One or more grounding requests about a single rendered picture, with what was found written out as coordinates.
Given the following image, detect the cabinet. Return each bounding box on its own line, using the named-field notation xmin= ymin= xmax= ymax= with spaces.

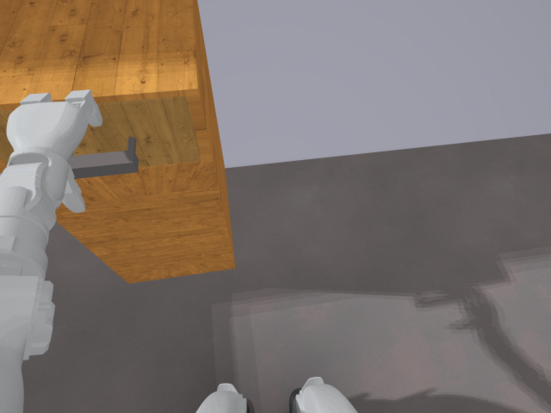
xmin=0 ymin=0 xmax=235 ymax=284

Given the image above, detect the robot left thigh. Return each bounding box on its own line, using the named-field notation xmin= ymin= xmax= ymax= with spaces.
xmin=196 ymin=391 xmax=247 ymax=413

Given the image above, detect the robot left upper arm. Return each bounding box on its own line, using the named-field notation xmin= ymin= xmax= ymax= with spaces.
xmin=0 ymin=275 xmax=55 ymax=413

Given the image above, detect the handle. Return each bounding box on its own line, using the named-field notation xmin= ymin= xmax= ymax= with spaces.
xmin=67 ymin=137 xmax=139 ymax=179

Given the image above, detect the robot right shin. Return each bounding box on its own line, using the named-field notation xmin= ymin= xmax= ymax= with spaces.
xmin=301 ymin=377 xmax=324 ymax=391

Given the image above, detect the left robot hand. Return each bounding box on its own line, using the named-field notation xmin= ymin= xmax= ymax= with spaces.
xmin=6 ymin=89 xmax=102 ymax=213

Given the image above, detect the drawer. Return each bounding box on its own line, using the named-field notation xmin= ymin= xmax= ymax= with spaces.
xmin=0 ymin=96 xmax=201 ymax=167

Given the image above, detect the robot left forearm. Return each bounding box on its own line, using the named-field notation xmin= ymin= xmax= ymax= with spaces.
xmin=0 ymin=147 xmax=69 ymax=280

